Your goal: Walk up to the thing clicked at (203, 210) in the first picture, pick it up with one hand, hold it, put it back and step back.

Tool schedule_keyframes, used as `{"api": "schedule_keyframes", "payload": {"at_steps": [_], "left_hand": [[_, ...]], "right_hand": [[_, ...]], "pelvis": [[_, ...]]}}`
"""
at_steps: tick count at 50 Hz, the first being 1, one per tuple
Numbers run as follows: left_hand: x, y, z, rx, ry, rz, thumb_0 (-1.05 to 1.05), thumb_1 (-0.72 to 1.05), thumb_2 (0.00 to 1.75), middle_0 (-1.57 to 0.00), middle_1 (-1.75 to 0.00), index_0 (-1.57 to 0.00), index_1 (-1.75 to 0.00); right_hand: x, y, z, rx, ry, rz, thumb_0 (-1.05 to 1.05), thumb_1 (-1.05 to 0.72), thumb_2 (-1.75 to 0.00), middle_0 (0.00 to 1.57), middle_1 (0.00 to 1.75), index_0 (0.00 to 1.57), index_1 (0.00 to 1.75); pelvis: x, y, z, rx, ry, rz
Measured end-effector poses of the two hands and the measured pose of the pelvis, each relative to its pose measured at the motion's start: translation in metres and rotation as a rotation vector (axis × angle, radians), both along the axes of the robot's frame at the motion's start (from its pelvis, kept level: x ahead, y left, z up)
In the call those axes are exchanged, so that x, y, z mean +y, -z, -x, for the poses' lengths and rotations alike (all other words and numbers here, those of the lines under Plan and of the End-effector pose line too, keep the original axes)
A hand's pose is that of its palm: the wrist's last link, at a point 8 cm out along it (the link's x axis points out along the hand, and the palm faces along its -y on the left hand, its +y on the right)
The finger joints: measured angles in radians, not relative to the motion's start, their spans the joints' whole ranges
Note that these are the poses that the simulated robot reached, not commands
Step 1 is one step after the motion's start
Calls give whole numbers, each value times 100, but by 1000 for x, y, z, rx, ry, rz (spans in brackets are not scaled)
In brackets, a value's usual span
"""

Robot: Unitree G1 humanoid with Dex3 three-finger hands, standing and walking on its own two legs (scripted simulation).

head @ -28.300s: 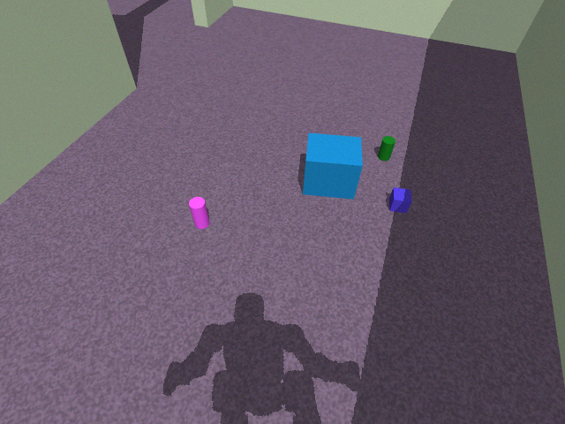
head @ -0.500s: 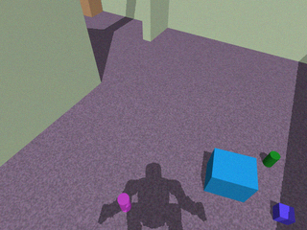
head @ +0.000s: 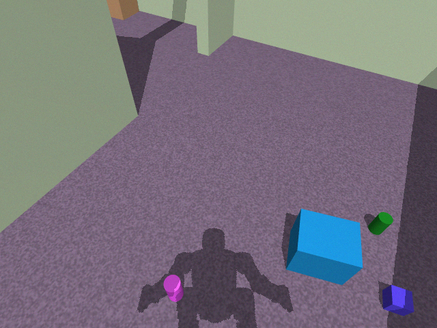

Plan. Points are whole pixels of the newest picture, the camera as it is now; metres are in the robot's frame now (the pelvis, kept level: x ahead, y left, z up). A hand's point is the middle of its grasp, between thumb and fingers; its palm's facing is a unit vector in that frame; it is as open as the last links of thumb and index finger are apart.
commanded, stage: stand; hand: left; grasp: from the side
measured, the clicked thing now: (174, 288) +0.38 +0.18 -0.71
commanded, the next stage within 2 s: step back in 0.96 s
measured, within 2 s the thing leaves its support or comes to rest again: neither
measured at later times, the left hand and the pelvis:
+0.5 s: hand out of the picture +0.09 +0.25 -0.16, palm faces -0.03 -0.94 -0.33, open 7.4 cm; pelvis +0.02 +0.00 +0.00, yaw +0 degrees
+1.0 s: hand out of the picture +0.10 +0.25 -0.16, palm faces -0.01 -0.94 -0.34, open 7.4 cm; pelvis +0.02 +0.00 +0.00, yaw +0 degrees
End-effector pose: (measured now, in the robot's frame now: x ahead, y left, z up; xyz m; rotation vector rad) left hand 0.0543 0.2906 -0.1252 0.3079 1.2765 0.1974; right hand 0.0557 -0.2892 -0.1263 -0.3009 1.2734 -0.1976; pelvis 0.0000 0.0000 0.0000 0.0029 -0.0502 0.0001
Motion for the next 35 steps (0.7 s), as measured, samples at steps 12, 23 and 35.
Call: {"api": "schedule_keyframes", "payload": {"at_steps": [12, 23, 35], "left_hand": [[0, -2, -11, 6, 2, -2, 0, 90, 89, -20, -30, -20, -30], [0, -3, -26, -13, 6, 1, 0, 90, 89, -20, -30, -20, -30], [0, -3, -34, -15, 6, 3, 0, 90, 89, -20, -30, -20, -30]], "right_hand": [[0, 0, -12, -1, 0, -6, 0, -90, -90, 21, 30, 21, 30], [-2, -3, -26, -20, -3, 5, 0, -90, -90, 21, 30, 21, 30], [-4, -4, -32, -21, -3, 8, 0, -90, -90, 21, 30, 21, 30]], "pelvis": [[0, -1, -9, 10, 3, 0], [0, -1, -16, 15, 4, 0], [0, -2, -22, 18, 6, 0]]}}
